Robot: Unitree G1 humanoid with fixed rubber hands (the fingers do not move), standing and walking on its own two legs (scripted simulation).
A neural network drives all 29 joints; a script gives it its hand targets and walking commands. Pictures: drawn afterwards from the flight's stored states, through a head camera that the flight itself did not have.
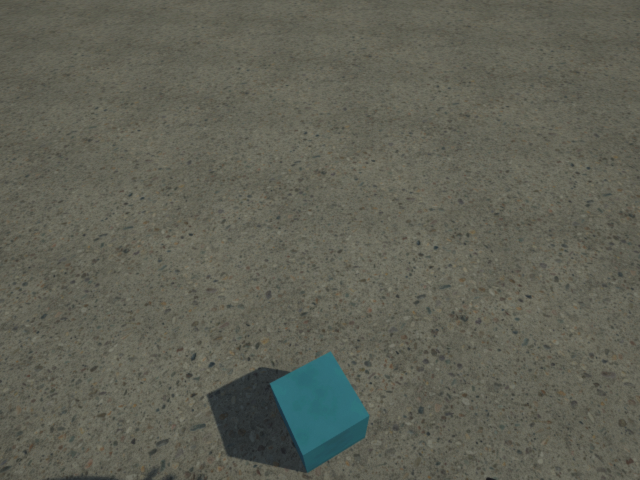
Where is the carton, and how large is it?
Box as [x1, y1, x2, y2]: [270, 351, 368, 472]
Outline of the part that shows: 330,351 270,383 278,409 307,472 364,437 368,419 367,412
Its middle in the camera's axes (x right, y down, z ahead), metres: +0.00 +0.48 +1.11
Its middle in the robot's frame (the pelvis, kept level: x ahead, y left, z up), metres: +0.42 +0.05 -0.67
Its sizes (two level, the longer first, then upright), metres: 0.204 0.194 0.203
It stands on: the floor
